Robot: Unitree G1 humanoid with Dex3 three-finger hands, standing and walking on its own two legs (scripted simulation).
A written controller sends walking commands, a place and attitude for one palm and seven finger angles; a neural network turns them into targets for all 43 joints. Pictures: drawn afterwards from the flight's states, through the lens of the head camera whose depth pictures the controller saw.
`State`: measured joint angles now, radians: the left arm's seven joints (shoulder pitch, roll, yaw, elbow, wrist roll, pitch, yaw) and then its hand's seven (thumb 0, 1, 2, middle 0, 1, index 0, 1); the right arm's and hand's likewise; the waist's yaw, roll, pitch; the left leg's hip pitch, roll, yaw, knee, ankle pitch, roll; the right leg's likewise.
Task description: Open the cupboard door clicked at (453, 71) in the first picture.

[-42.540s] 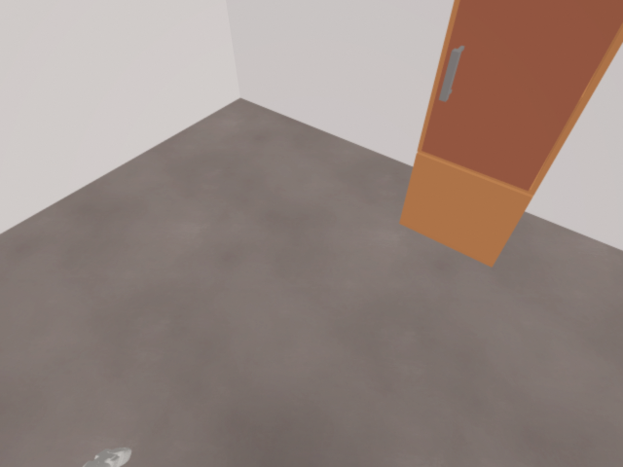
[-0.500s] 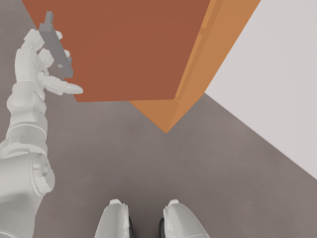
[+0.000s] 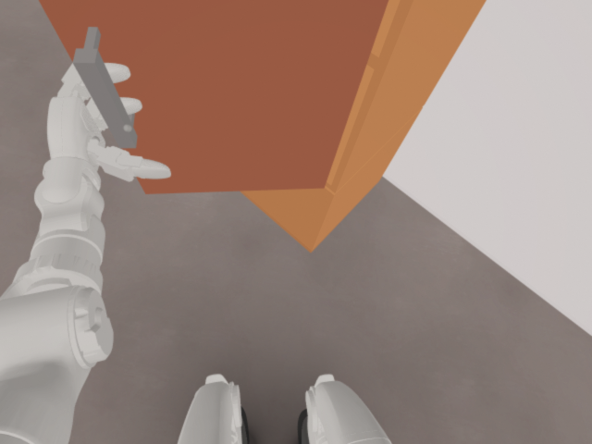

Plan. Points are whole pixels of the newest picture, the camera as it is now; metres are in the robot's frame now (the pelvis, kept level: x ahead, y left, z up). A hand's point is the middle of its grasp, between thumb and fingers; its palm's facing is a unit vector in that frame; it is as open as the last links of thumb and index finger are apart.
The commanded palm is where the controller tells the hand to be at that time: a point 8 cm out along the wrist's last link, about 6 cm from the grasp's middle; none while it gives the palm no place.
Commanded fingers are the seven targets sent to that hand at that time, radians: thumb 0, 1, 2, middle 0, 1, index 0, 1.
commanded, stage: slide the fingers in behind the handle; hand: left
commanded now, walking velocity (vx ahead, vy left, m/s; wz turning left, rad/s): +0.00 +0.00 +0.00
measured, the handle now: (112, 93) +0.57 +0.20 +0.07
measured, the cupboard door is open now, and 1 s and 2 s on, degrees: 47 47 92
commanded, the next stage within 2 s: close the thumb around the handle in 0.20 s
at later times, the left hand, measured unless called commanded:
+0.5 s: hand (119, 129) +0.51 +0.19 +0.06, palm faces +0.03 -1.00 -0.01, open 12.9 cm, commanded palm +0.49 +0.22 +0.06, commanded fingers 0.00 0.12 0.56 -0.34 -1.27 -0.34 -1.27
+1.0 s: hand (126, 130) +0.51 +0.18 +0.06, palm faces +0.02 -1.00 +0.01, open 5.9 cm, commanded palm +0.49 +0.22 +0.06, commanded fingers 0.00 0.90 0.90 -0.40 -1.35 -0.40 -1.35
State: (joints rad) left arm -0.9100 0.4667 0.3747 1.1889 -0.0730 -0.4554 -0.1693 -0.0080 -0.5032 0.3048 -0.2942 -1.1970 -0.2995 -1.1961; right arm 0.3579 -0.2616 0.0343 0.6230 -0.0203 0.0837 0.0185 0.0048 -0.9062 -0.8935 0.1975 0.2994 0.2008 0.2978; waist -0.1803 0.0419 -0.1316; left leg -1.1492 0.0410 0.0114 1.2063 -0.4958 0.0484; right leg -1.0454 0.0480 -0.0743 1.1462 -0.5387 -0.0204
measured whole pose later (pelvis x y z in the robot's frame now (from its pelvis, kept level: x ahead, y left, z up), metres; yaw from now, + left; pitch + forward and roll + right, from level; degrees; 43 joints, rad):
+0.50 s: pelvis +0.00 +0.00 +0.00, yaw +0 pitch +25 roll -5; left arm -0.89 0.47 0.36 1.16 -0.10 -0.45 -0.21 -0.01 -0.33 0.38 -0.31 -1.22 -0.32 -1.22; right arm 0.38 -0.26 0.03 0.64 -0.01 0.09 0.02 0.01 -0.91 -0.89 0.20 0.30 0.20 0.30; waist -0.17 0.04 -0.13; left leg -1.15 0.04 0.01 1.20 -0.50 0.05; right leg -1.04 0.05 -0.08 1.14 -0.54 -0.02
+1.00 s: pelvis +0.00 +0.01 +0.00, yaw +0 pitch +25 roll -5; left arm -0.90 0.45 0.37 1.17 -0.09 -0.47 -0.19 0.01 0.70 0.83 -0.35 -1.32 -0.35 -1.32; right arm 0.36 -0.26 0.03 0.64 -0.02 0.09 0.02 0.01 -0.91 -0.89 0.20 0.30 0.20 0.30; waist -0.17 0.04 -0.14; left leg -1.15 0.04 0.01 1.21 -0.49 0.05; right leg -1.05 0.05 -0.07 1.14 -0.53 -0.01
